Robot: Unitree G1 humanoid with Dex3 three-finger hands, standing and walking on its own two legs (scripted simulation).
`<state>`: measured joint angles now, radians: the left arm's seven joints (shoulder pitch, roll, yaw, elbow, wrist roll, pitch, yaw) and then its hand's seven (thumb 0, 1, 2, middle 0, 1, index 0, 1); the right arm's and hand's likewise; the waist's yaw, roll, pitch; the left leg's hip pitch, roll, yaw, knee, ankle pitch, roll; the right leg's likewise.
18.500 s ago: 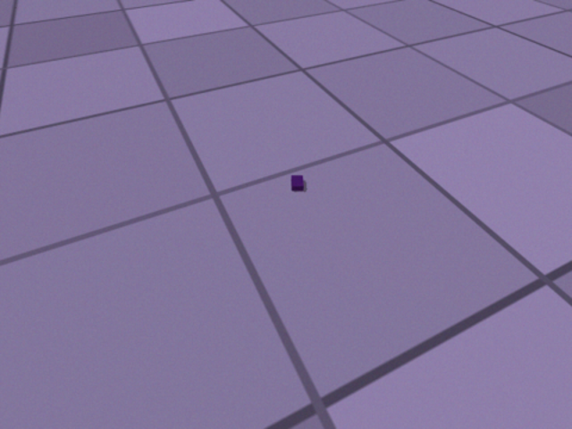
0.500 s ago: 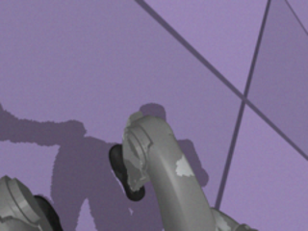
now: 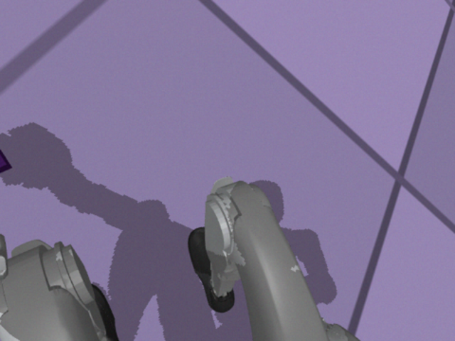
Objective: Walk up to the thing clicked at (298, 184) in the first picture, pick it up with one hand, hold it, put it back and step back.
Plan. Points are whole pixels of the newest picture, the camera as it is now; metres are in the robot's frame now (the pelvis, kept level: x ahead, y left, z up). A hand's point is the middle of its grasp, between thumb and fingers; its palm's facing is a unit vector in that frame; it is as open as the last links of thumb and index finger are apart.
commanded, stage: settle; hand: left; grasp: from above
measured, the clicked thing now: out of the picture +0.48 +0.28 -0.25
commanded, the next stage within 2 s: lift in 0.50 s
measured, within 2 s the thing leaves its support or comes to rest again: neither
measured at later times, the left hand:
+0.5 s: hand out of the picture +0.46 +0.28 -0.15, palm faces -0.37 -0.13 -0.92, open 11.4 cm
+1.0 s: hand out of the picture +0.42 +0.29 -0.08, palm faces -0.39 -0.14 -0.91, open 11.3 cm
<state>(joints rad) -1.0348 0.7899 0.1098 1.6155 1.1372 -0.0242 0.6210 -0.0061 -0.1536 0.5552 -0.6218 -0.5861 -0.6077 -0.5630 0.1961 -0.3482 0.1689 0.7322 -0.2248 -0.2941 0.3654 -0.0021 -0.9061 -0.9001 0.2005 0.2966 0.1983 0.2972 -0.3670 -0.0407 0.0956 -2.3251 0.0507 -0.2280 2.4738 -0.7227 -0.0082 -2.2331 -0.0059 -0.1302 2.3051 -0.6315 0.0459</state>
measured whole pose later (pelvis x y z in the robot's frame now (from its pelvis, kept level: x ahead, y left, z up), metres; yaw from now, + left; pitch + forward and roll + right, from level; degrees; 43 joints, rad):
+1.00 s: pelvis +0.00 -0.01 +0.05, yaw +8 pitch +35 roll -5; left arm -0.89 0.51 0.02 1.29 1.09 0.02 0.33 0.00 -0.17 0.60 -0.61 -0.61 -0.59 -0.60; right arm 0.20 -0.29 -0.02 0.75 -0.08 -0.06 0.16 0.00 -0.91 -0.90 0.20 0.30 0.20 0.30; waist -0.19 0.06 -0.14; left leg -2.19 0.04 -0.09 2.25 -0.68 -0.01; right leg -2.15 -0.04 -0.03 2.19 -0.64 0.03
